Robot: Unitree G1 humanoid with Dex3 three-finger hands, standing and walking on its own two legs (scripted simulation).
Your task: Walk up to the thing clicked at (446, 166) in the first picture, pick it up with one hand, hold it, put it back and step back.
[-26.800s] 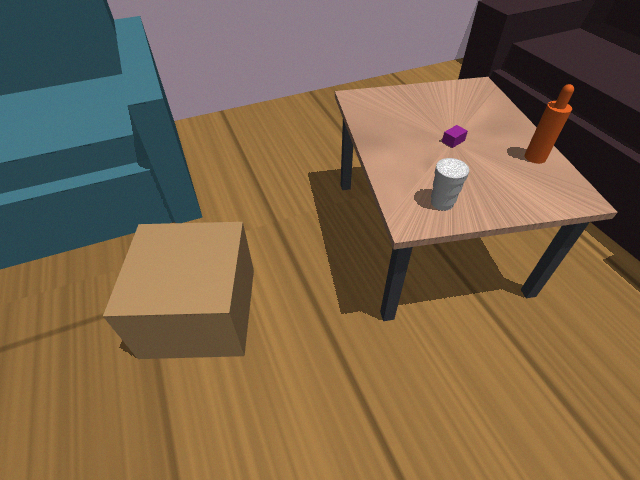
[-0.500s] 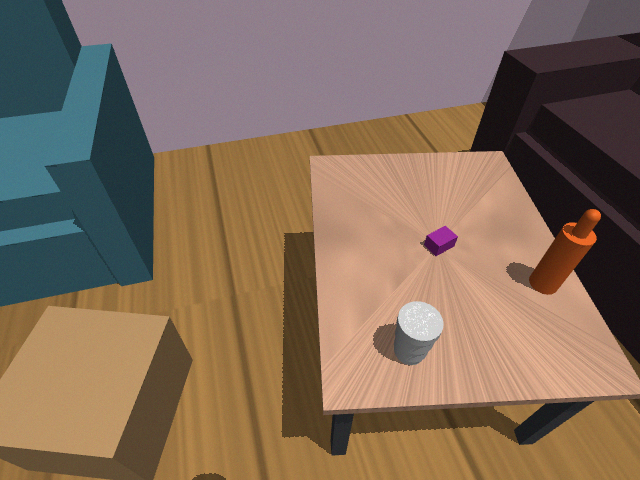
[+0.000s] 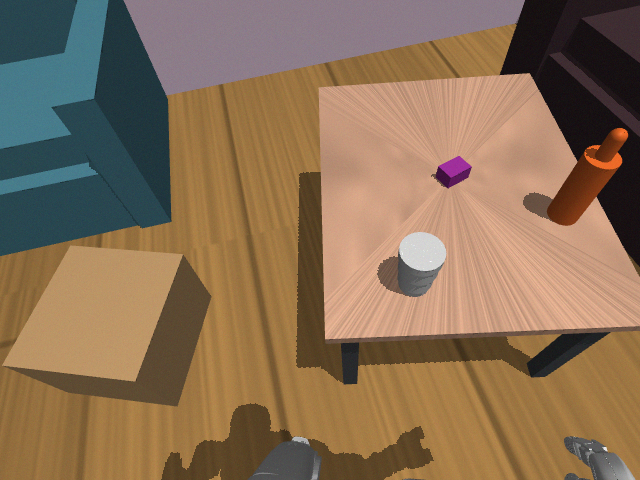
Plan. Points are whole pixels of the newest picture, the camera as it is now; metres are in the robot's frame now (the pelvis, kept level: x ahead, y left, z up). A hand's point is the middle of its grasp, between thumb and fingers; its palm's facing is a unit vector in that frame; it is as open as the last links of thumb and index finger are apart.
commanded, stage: step back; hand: right
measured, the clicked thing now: (417, 268) +0.51 -0.14 -0.23
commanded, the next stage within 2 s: none
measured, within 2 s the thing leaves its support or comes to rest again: neither
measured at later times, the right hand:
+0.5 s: hand out of the picture +0.03 -0.22 -0.12, palm faces -0.10 +0.90 -0.43, open 7.3 cm
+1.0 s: hand out of the picture -0.17 -0.24 -0.16, palm faces -0.08 +0.91 -0.42, open 7.4 cm
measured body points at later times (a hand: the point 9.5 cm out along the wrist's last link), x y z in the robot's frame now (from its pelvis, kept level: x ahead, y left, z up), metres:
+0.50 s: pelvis -0.10 +0.04 +0.01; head -0.03 +0.07 +0.45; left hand -0.01 +0.36 -0.12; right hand +0.03 -0.26 -0.10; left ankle -0.08 +0.14 -0.72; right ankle -0.14 -0.11 -0.63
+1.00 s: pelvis -0.24 +0.04 +0.00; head -0.18 +0.04 +0.44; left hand -0.11 +0.36 -0.11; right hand -0.17 -0.28 -0.13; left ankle -0.27 +0.17 -0.72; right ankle -0.17 -0.09 -0.72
